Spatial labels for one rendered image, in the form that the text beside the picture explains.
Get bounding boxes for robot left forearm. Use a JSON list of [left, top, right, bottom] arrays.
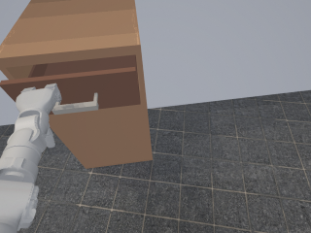
[[0, 108, 50, 184]]

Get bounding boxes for left robot upper arm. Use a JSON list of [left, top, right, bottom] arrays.
[[0, 180, 39, 233]]

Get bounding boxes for drawer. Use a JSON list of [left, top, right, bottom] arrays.
[[0, 54, 141, 115]]

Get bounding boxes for handle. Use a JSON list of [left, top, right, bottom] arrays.
[[52, 92, 99, 115]]

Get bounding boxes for left robot hand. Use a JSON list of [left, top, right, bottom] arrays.
[[16, 83, 62, 148]]

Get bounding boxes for cabinet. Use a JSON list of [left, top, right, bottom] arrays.
[[0, 0, 153, 169]]

